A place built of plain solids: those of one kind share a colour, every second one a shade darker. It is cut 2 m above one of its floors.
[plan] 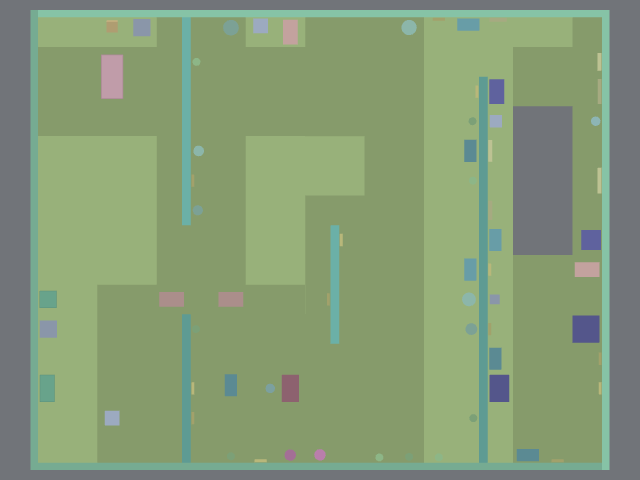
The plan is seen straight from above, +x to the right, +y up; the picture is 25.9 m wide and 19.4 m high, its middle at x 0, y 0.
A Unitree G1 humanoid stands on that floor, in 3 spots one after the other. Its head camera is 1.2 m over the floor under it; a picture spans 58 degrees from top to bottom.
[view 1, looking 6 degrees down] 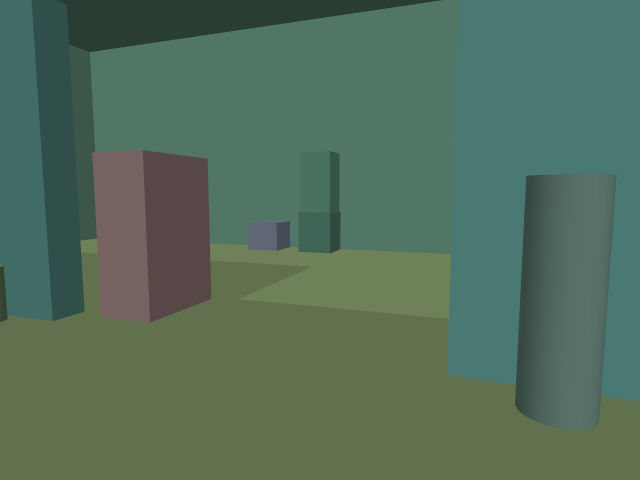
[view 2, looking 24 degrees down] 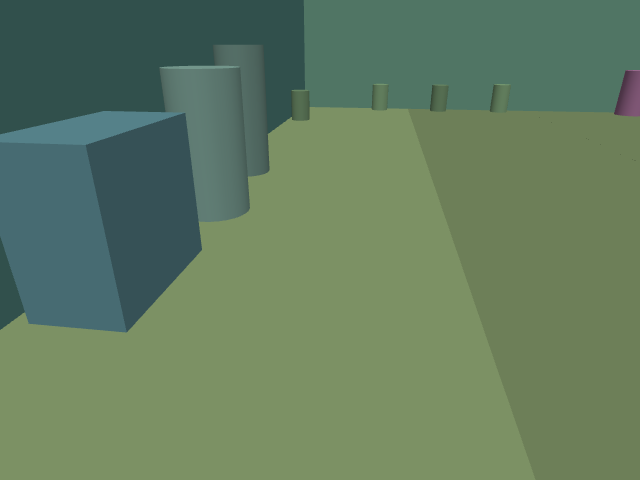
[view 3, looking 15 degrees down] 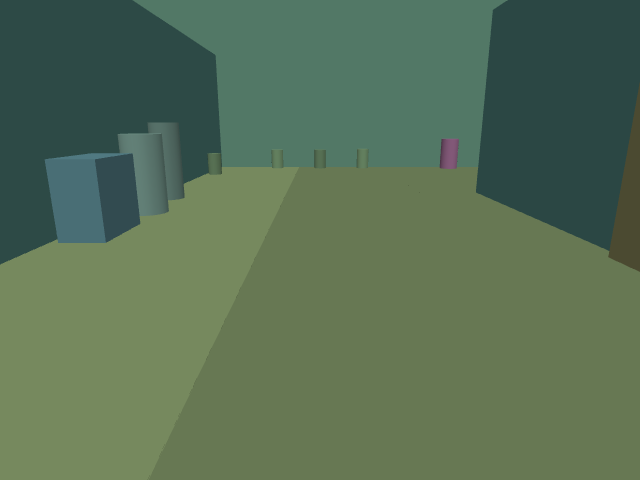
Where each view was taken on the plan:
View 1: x -2.32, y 0.75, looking -160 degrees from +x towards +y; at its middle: vitrine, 8.89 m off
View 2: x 4.72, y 0.75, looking -82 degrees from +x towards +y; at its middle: floor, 2.95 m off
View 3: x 3.60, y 3.60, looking -90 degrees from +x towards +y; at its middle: floor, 4.64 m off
